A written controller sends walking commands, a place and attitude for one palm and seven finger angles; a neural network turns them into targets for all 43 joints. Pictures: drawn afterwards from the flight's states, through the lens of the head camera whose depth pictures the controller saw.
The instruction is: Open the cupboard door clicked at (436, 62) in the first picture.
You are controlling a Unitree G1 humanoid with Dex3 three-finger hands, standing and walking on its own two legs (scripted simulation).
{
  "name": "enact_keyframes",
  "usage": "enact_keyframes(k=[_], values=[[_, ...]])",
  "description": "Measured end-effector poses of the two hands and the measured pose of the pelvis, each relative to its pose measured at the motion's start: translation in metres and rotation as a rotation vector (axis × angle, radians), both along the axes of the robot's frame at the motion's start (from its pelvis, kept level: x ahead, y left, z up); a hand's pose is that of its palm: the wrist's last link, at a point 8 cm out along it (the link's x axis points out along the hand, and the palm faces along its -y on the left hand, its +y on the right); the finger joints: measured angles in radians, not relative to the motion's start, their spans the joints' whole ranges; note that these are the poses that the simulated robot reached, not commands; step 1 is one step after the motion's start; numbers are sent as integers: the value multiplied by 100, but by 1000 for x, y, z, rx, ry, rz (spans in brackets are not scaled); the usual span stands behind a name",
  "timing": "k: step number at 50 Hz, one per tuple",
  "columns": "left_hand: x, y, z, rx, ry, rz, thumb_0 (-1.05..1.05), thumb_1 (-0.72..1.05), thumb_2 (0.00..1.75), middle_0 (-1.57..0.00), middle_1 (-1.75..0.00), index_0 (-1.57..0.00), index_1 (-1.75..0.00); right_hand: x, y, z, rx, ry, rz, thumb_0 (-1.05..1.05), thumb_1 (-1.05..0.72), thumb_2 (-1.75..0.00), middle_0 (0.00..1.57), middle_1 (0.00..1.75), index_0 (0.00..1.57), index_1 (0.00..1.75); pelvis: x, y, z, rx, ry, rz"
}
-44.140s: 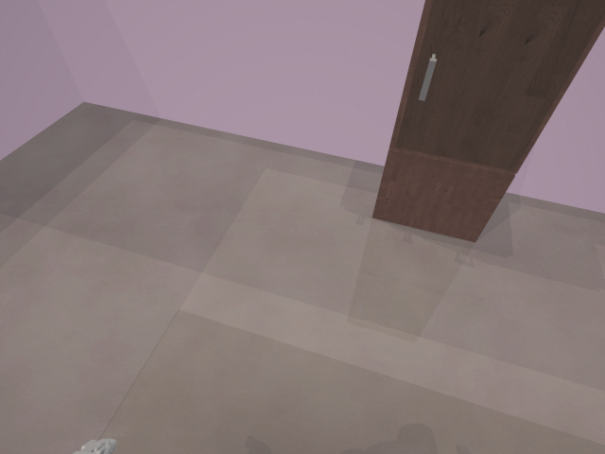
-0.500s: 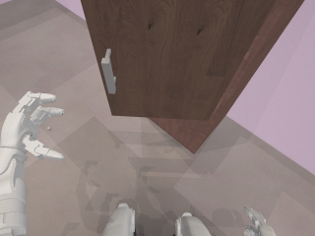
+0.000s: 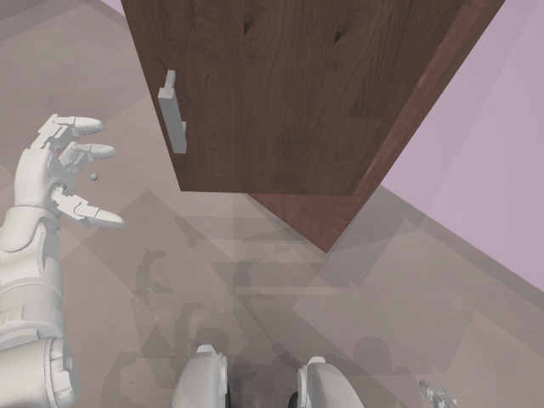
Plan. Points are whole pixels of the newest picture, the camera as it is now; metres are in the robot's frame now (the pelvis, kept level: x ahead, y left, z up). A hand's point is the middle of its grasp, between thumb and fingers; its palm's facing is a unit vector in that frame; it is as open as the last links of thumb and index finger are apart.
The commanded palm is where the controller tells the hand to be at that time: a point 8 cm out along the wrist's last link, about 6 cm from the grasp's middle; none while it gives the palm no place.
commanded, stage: move the hooked fingers beside the handle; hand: left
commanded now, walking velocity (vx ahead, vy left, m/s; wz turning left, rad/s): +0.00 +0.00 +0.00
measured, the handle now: (175, 114) +0.55 +0.16 +0.04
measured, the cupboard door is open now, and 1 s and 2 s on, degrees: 40 40 40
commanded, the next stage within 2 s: slide the fingers in behind the handle in 1.40 s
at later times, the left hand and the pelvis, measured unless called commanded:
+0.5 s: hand (124, 137) +0.49 +0.23 +0.05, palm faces +0.03 -1.00 -0.02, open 14.0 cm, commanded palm +0.48 +0.27 +0.05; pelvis +0.00 -0.01 -0.01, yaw -1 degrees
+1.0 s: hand (122, 135) +0.49 +0.23 +0.05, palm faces +0.02 -1.00 -0.01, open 14.0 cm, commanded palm +0.48 +0.26 +0.05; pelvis +0.00 +0.00 -0.01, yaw -1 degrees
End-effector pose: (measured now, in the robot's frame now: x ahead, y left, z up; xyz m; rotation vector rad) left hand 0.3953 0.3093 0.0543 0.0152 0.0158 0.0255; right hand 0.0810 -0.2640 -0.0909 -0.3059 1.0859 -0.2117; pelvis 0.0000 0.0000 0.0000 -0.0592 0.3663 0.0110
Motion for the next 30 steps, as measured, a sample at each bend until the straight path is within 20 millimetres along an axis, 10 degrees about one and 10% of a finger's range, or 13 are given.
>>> enact_keyframes(k=[30], values=[[84,-30,1,1,2,2,-1,-50,30,-30,-120,-30,-120,-66,-11,-18,-1,237,-110,0,-90,-90,20,30,20,30,-1,-8,-14,-5,76,-17]])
